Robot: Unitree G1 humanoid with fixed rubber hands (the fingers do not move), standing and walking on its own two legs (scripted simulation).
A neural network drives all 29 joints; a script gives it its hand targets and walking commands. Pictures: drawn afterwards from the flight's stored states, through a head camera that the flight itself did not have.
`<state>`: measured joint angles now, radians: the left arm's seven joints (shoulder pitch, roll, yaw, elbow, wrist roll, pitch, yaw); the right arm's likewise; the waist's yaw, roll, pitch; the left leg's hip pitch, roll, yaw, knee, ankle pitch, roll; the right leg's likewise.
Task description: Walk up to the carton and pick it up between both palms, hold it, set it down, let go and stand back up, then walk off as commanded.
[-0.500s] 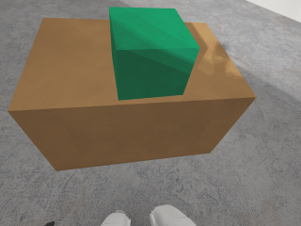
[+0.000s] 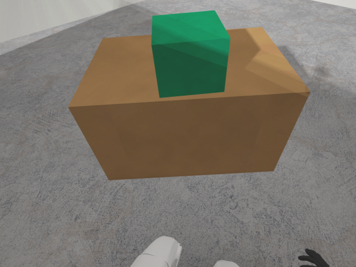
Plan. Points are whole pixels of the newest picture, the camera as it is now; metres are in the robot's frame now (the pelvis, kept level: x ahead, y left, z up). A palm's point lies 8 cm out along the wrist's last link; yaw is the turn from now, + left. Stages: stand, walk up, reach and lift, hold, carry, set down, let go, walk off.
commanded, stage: walk off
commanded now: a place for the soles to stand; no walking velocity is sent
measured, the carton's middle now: (187, 53) +0.98 +0.06 +0.00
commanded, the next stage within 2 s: none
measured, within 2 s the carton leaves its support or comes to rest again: neither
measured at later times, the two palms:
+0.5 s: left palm out of the picture -0.15 +0.33 -0.13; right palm out of the picture -0.16 -0.30 -0.05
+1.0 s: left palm out of the picture -0.33 +0.32 -0.05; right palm out of the picture -0.27 -0.32 -0.06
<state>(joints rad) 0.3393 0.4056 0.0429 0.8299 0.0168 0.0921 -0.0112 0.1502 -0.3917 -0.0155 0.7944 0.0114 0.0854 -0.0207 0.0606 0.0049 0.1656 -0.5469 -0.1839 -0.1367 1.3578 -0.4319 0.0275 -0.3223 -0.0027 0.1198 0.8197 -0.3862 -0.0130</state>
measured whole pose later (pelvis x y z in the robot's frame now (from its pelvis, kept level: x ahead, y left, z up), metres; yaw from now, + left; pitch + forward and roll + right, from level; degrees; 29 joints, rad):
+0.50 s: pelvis -0.22 +0.03 +0.01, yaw +0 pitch -7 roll -3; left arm 0.24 0.42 0.04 0.83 0.02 0.10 -0.02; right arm 0.26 -0.40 -0.02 0.79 0.01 0.02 -0.02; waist -0.01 -0.08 0.17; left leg -0.33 0.01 -0.06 0.72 -0.27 0.03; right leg -0.51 0.20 0.15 1.42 -0.37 0.03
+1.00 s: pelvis -0.36 -0.01 +0.04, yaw -1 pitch -6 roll +2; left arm 0.34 0.42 0.04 0.83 0.02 0.03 -0.04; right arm 0.26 -0.42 -0.01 0.79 0.01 0.02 -0.01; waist 0.03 -0.01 0.12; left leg -0.46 -0.07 -0.04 1.14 -0.41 0.03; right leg -0.22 0.01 0.13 0.54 -0.48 -0.08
